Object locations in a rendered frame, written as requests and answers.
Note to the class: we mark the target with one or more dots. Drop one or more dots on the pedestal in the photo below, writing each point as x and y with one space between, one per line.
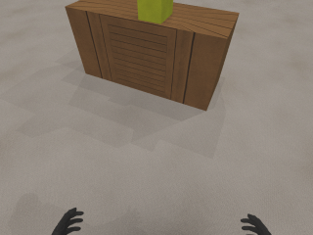
180 59

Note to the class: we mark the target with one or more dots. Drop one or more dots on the left robot hand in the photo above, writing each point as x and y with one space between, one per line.
63 226

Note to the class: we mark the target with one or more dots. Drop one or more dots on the carton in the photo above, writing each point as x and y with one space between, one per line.
154 11

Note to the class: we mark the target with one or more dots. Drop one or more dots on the right robot hand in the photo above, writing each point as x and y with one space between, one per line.
259 229

